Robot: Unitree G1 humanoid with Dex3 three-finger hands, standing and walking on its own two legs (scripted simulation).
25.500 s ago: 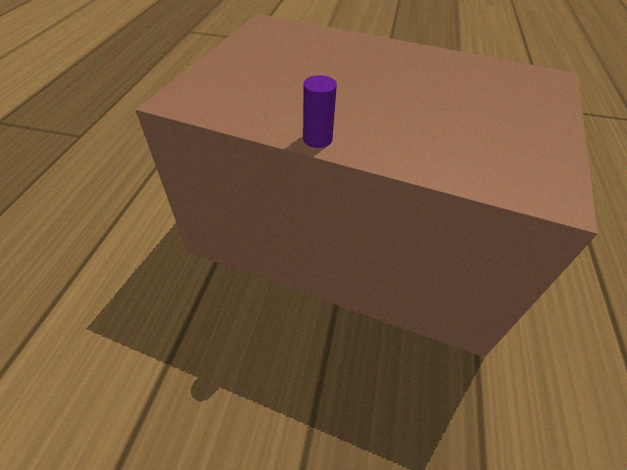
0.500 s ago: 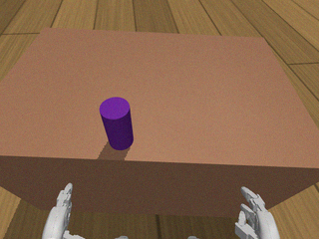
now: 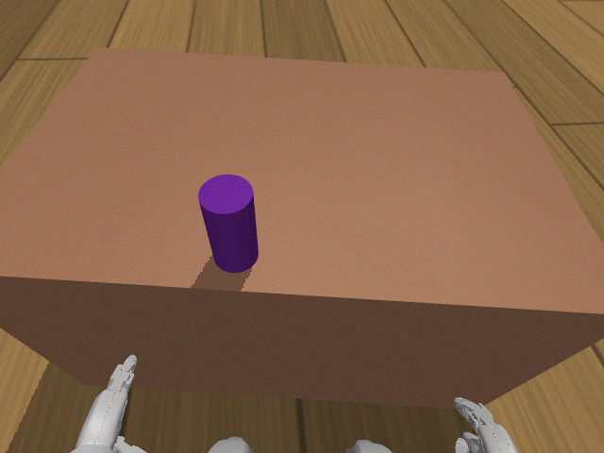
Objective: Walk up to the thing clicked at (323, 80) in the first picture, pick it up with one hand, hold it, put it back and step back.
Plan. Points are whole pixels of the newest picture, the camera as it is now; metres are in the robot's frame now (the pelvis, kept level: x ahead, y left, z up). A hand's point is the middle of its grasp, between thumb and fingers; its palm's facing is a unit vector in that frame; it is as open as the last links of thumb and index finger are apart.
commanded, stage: home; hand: left
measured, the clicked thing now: (231, 226) +0.44 +0.12 +0.01
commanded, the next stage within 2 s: stand in 0.12 s
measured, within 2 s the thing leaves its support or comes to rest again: neither
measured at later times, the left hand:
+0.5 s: hand out of the picture +0.04 +0.25 -0.12, palm faces -0.01 -0.94 -0.34, open 13.4 cm
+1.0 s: hand out of the picture +0.06 +0.24 -0.10, palm faces -0.01 -0.94 -0.33, open 7.5 cm
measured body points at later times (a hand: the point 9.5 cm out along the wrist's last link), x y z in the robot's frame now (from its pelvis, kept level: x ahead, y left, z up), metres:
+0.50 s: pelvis +0.00 +0.00 +0.04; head +0.01 +0.00 +0.49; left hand +0.04 +0.30 -0.09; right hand +0.07 -0.29 -0.09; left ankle +0.01 +0.14 -0.68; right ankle +0.02 -0.15 -0.68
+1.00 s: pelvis -0.01 -0.01 +0.06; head +0.00 +0.00 +0.51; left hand +0.06 +0.29 -0.08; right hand +0.05 -0.30 -0.08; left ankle +0.01 +0.14 -0.68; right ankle +0.02 -0.15 -0.68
